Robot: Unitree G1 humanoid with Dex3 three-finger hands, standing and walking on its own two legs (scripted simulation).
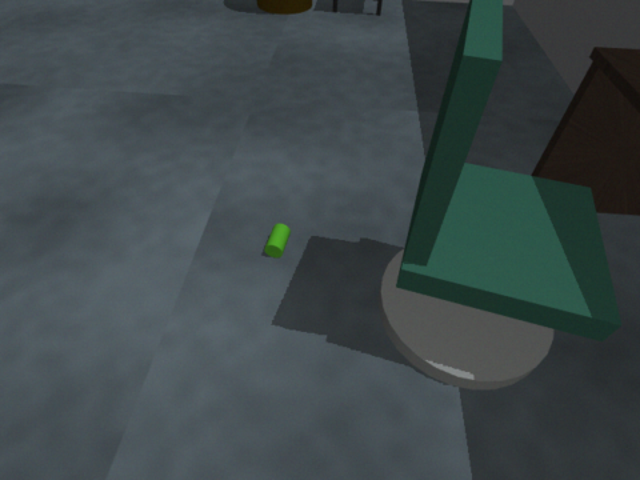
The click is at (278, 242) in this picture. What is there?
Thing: lying can
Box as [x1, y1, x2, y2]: [265, 223, 290, 257]
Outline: 279,223 274,225 265,246 266,253 274,257 278,257 282,254 290,232 287,226
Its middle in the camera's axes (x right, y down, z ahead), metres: -0.17 -0.01 +1.63
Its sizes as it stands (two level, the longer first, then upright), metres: 0.125 0.077 0.077
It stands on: the floor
